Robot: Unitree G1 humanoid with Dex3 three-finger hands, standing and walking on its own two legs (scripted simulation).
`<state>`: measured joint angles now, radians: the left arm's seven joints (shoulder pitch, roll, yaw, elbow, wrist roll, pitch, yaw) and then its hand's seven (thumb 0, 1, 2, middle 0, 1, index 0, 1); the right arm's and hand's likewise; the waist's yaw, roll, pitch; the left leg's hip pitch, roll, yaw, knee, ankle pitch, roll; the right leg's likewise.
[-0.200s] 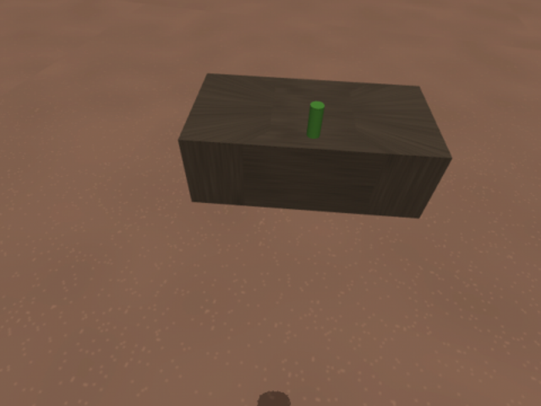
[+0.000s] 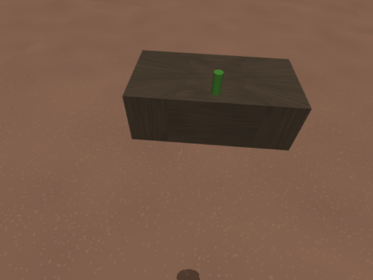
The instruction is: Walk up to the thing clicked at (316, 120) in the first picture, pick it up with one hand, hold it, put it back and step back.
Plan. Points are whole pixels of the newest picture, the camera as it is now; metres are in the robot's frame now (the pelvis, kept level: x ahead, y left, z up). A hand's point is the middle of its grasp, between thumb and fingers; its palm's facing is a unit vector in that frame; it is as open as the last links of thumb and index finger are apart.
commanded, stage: stand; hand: right
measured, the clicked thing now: (217, 82) +1.27 -0.18 -0.32
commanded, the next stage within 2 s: walk up in 0.92 s
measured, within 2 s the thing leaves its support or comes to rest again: neither
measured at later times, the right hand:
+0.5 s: hand out of the picture +0.08 -0.25 -0.16, palm faces -0.03 +0.94 -0.34, open 7.4 cm
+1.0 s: hand out of the picture +0.09 -0.25 -0.16, palm faces -0.03 +0.94 -0.33, open 7.4 cm
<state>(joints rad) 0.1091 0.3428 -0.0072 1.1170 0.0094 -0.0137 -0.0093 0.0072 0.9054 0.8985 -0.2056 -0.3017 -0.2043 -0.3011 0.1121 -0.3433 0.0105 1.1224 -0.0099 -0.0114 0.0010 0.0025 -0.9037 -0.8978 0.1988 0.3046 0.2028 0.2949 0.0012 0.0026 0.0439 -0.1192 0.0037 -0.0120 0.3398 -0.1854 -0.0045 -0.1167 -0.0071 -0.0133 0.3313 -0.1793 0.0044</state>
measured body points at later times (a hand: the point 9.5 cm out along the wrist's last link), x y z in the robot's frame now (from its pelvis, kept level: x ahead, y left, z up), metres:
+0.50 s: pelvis +0.00 +0.00 +0.00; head +0.01 +0.00 +0.45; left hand +0.08 +0.30 -0.13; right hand +0.08 -0.30 -0.13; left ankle +0.00 +0.12 -0.75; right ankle +0.00 -0.12 -0.75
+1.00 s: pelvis +0.01 +0.00 +0.00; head +0.02 +0.01 +0.45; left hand +0.08 +0.31 -0.13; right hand +0.09 -0.30 -0.13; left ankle +0.00 +0.12 -0.74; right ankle +0.00 -0.12 -0.74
